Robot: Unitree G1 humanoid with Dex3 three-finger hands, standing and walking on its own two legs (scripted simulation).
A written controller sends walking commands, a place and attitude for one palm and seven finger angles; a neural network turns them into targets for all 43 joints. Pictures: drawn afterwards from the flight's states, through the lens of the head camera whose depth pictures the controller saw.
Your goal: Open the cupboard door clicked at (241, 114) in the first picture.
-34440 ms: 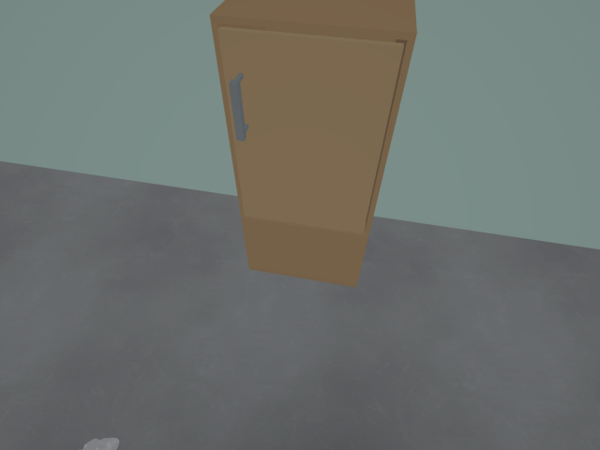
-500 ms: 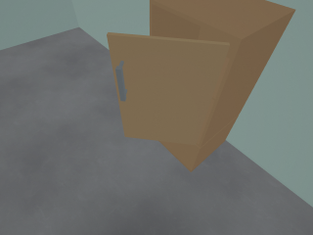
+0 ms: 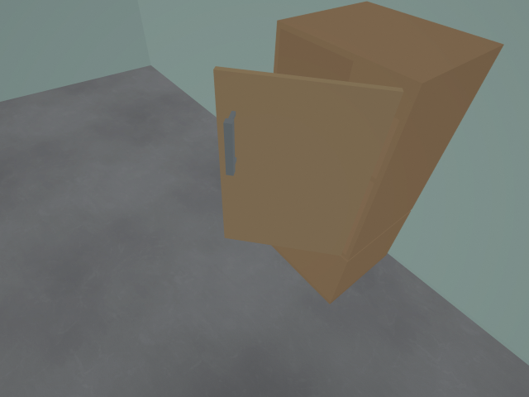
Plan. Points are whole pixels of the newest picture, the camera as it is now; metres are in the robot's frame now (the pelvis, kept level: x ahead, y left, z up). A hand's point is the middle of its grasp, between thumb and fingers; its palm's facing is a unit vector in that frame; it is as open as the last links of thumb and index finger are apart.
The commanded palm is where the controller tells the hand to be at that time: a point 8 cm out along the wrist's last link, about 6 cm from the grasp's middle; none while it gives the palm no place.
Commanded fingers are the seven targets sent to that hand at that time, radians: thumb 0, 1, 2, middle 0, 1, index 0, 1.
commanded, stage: shuffle to correct the standing spot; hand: left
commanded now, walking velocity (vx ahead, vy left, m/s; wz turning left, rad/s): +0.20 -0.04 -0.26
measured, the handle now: (231, 144) +0.67 +0.13 +0.01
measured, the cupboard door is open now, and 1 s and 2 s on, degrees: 42 42 42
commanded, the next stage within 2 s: come to a stop and stand still in 0.62 s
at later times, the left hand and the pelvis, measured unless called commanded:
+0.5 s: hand out of the picture +0.02 +0.15 -0.18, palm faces -0.03 -0.99 -0.13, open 7.4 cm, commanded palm none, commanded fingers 0.00 0.90 0.90 -0.20 -0.30 -0.20 -0.30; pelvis +0.04 -0.01 +0.00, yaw -6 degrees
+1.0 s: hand out of the picture +0.13 +0.16 -0.19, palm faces -0.04 -0.99 -0.13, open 7.4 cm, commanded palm none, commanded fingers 0.00 0.90 0.90 -0.20 -0.30 -0.20 -0.30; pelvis +0.12 +0.00 +0.00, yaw -5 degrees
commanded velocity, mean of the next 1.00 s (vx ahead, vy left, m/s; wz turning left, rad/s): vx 0.08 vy -0.04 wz -0.07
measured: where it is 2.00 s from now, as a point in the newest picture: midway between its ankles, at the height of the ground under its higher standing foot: outside the picture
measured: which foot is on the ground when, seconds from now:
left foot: down 0.00-0.58, up 0.60-0.82, down 0.84-1.00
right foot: down 0.00-0.84, up 0.86-1.00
